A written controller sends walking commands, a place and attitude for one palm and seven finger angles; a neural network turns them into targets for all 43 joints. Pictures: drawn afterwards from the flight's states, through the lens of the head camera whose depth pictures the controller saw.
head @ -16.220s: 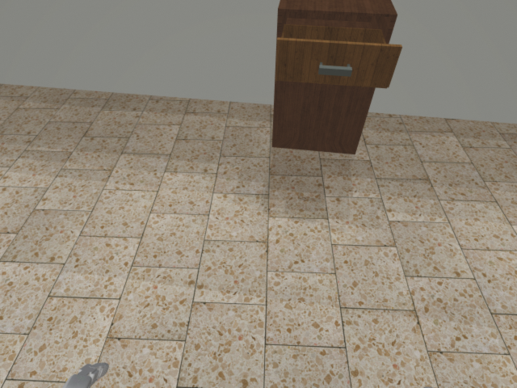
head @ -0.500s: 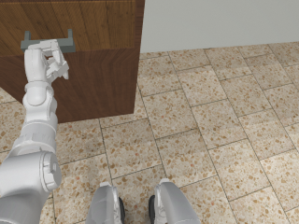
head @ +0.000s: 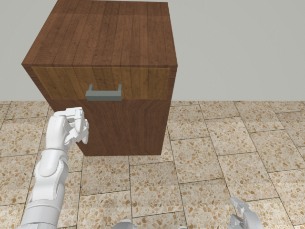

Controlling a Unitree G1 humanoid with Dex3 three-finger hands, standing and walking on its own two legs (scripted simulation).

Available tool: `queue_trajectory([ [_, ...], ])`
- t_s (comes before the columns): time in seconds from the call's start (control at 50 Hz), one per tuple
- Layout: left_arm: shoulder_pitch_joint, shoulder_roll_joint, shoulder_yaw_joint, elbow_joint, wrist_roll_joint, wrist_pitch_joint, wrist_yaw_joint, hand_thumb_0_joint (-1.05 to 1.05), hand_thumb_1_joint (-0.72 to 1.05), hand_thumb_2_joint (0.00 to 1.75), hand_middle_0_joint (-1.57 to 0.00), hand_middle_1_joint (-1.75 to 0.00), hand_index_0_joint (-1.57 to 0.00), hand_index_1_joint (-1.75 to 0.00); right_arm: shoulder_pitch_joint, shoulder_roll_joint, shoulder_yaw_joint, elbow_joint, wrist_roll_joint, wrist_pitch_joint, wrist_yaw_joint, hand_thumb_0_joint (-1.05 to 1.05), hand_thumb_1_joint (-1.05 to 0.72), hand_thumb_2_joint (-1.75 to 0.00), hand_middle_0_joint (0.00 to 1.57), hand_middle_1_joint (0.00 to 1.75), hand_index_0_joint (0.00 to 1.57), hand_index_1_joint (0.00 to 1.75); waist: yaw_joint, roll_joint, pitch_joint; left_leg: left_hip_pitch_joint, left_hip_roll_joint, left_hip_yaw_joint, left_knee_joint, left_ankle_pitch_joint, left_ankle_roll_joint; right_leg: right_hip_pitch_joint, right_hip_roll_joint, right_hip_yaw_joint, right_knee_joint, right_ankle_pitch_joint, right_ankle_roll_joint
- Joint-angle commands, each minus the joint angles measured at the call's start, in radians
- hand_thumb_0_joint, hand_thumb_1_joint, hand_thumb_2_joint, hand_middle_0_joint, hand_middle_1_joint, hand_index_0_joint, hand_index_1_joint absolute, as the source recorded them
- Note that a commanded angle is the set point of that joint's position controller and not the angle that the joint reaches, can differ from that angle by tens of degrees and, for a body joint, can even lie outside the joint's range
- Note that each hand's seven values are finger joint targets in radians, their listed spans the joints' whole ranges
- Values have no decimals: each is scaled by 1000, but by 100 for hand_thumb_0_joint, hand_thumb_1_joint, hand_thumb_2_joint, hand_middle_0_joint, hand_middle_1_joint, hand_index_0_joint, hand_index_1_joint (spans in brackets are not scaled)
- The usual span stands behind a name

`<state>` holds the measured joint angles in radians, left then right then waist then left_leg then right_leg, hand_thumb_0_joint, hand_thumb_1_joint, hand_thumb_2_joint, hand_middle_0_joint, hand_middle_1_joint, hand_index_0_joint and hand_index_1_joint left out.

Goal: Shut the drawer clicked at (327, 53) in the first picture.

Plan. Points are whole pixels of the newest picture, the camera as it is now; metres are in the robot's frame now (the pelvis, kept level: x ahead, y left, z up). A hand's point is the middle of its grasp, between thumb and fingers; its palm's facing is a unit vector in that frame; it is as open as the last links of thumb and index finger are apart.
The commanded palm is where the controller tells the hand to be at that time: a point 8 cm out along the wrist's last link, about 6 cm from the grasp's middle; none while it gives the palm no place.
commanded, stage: draw the hand back to the body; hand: left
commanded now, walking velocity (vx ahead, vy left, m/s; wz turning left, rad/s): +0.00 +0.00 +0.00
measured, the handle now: (104, 91) +0.56 +0.19 -0.04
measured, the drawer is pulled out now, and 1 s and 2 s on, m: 0.00 0.00 0.00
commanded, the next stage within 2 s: step back with the hand held close in 0.92 s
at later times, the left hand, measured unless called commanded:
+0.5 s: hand (38, 155) +0.24 +0.21 +0.16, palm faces +0.28 -0.91 -0.32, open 3.3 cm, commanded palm +0.19 +0.26 +0.18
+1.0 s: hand (11, 181) +0.18 +0.20 +0.21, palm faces +0.39 -0.83 -0.39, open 3.2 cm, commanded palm +0.13 +0.25 +0.23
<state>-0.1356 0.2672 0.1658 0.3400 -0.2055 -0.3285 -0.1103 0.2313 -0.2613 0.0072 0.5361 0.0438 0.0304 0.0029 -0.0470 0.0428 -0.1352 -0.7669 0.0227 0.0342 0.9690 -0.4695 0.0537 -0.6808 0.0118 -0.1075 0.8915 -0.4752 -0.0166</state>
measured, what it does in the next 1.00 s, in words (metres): rises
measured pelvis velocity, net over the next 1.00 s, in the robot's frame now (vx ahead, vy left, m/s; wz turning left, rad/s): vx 0.00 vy -0.03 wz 0.01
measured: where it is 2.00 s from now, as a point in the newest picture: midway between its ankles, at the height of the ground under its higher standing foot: outside the picture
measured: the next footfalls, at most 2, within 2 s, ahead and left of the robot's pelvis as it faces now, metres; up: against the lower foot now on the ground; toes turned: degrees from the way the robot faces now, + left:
none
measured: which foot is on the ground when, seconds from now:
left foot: down 0.00-1.00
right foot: down 0.00-1.00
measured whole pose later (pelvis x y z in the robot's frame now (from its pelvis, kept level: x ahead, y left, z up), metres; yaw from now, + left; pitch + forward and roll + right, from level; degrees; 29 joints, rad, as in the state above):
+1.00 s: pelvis +0.00 -0.03 +0.06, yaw +0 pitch -4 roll +0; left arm 0.53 0.32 0.26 -0.44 -0.08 -0.09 0.11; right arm 0.19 -0.24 0.02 0.61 0.02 -0.09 -0.08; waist 0.06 0.09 0.02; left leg -0.12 0.01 0.05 0.45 -0.26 0.02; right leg -0.06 0.03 -0.09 0.42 -0.29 -0.05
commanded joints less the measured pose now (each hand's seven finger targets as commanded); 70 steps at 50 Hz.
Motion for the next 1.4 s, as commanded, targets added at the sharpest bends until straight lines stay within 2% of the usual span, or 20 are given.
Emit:
queue_trajectory([
  [0.0,-195,153,56,-300,-32,-35,-30,0,90,90,-140,-160,-140,-160,29,-135,-37,-122,4,-53,-16,0,-90,-90,20,30,20,30,-7,64,-290,376,12,-97,-170,509,-35,133,24,38,-104,403,-5],
  [0.02,-174,166,75,-321,-37,-24,-28,0,90,90,-140,-160,-140,-160,15,-134,-36,-130,7,-58,-19,0,-90,-90,20,30,20,30,3,57,-282,375,10,-96,-185,487,-36,156,23,37,-114,393,-7],
  [0.04,-93,264,57,-352,90,39,67,0,90,90,-140,-160,-140,-160,-47,-120,-38,-157,8,-26,-39,0,-90,-90,20,30,20,30,62,58,-309,435,3,-90,-247,451,-34,221,-5,80,-180,358,-27],
  [0.08,-26,191,22,-414,95,108,136,0,90,90,-140,-160,-140,-160,-66,-103,-23,-193,9,-17,-60,0,-90,-90,20,30,20,30,35,1,-221,430,4,-83,-297,371,-29,249,-6,77,-228,340,-20],
  [0.24,74,196,15,-581,124,210,225,0,90,90,-140,-160,-140,-160,-140,-97,7,-178,6,-32,-94,0,-90,-90,20,30,20,30,42,4,-49,545,14,-84,-457,301,-20,381,-16,80,-383,303,-19],
  [0.46,364,233,120,-794,117,220,226,0,90,90,-140,-160,-140,-160,-172,-87,8,-133,-17,-107,-78,0,-90,-90,20,30,20,30,83,-5,47,653,4,-66,-572,382,-20,533,-14,83,-518,377,-20],
  [0.54,448,237,153,-925,116,204,226,0,90,90,-140,-160,-140,-160,-171,-79,1,-130,-20,-133,-69,0,-90,-90,20,30,20,30,87,35,41,688,5,-55,-575,439,-20,560,-20,84,-526,431,-17],
  [0.72,642,261,254,-1063,111,171,229,0,90,90,-140,-160,-140,-160,-174,-69,-17,-120,-21,-172,-69,0,-90,-90,20,30,20,30,105,-9,62,698,2,-27,-550,458,-10,569,-27,96,-547,489,-8],
  [0.78,634,193,198,-954,114,182,222,0,90,90,-140,-160,-140,-160,-166,-74,-21,-97,-22,-168,-69,0,-90,-90,20,30,20,30,84,-42,164,680,3,-23,-558,403,-8,511,-26,96,-573,427,-2],
  [0.86,582,213,203,-959,120,171,226,0,90,90,-140,-160,-140,-160,-168,-80,-26,-96,-24,-171,-81,0,-90,-90,20,30,20,30,88,-35,161,685,-2,-25,-560,356,-1,503,-30,103,-584,367,-1],
  [0.9,576,239,225,-998,120,160,230,0,90,90,-140,-160,-140,-160,-174,-76,-24,-104,-27,-181,-85,0,-90,-90,20,30,20,30,101,-33,105,696,-4,-28,-561,361,2,533,-37,107,-572,372,-1],
  [0.96,586,263,242,-1048,122,153,238,0,90,90,-140,-160,-140,-160,-176,-72,-20,-104,-30,-199,-89,0,-90,-90,20,30,20,30,109,8,57,706,-8,-25,-549,401,-1,566,-41,116,-567,427,-5],
  [1.02,611,249,239,-1045,120,154,240,0,90,90,-140,-160,-140,-160,-179,-63,-19,-99,-29,-208,-89,0,-90,-90,20,30,20,30,108,0,71,706,-6,-22,-548,427,-2,567,-43,111,-557,470,-4],
  [1.04,440,412,407,-1156,131,100,249,0,90,90,-140,-160,-140,-160,-161,-92,-29,-129,-32,-178,-79,0,-90,-90,20,30,20,30,66,-33,170,619,12,-46,-502,361,13,474,-114,251,-623,546,15],
  [1.06,440,412,416,-1091,136,81,248,0,90,90,-140,-160,-140,-160,-148,-66,-28,-108,-33,-165,-78,0,-90,-90,20,30,20,30,60,-75,187,595,8,-54,-478,331,2,476,-151,258,-635,574,-1],
  [1.1,652,258,302,-927,143,100,233,0,90,90,-140,-160,-140,-160,-148,-68,-40,-92,-37,-136,-72,0,-90,-90,20,30,20,30,52,-133,174,603,15,-39,-469,376,-1,475,-156,219,-601,656,15],
  [1.16,751,193,249,-930,140,99,219,0,90,90,-140,-160,-140,-160,-152,-91,-57,-110,-34,-103,-62,0,-90,-90,20,30,20,30,54,0,80,626,44,-36,-524,527,8,530,-126,147,-519,684,44],
  [1.22,798,240,283,-1003,140,98,224,0,90,90,-140,-160,-140,-160,-163,-88,-66,-130,-30,-74,-59,0,-90,-90,20,30,20,30,58,-29,-8,624,62,-48,-529,610,14,568,-106,134,-482,677,49],
  [1.3,815,310,338,-1123,136,90,243,0,90,90,-140,-160,-140,-160,-167,-83,-65,-165,-27,-66,-73,0,-90,-90,20,30,20,30,63,-56,-56,579,66,-74,-535,626,9,595,-95,131,-446,662,28],
  [1.38,811,330,353,-1177,136,83,259,0,90,90,-140,-160,-140,-160,-151,-85,-64,-167,-29,-78,-88,0,-90,-90,20,30,20,30,61,42,-47,526,84,-112,-562,594,10,583,-70,122,-413,565,22],
])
